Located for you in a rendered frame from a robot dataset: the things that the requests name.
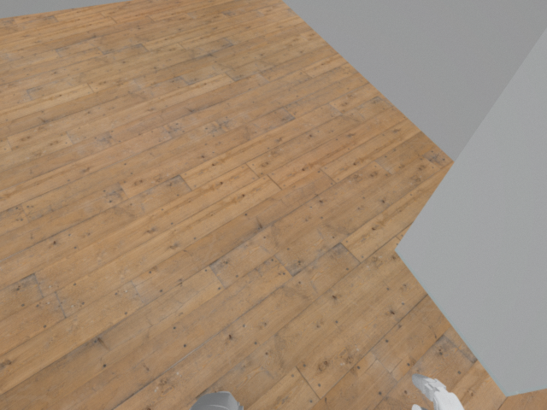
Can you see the robot left thigh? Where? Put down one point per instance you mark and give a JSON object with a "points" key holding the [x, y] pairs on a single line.
{"points": [[217, 401]]}

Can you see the right robot hand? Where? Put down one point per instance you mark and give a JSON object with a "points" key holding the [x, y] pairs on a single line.
{"points": [[435, 391]]}

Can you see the fridge door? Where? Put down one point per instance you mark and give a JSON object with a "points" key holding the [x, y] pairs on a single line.
{"points": [[480, 242]]}

